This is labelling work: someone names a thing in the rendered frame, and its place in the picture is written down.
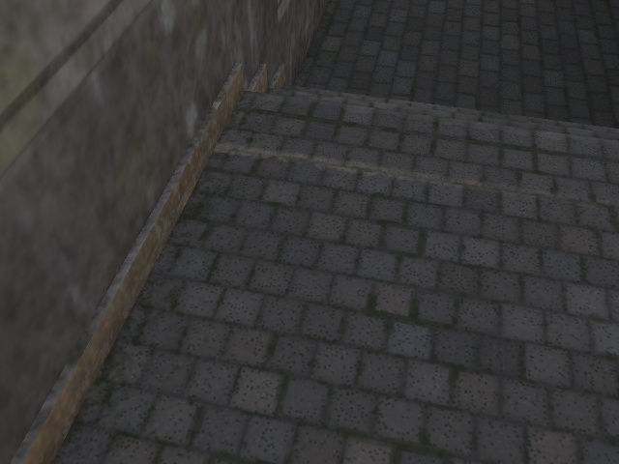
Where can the stairs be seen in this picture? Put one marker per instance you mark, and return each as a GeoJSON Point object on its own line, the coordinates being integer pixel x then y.
{"type": "Point", "coordinates": [447, 111]}

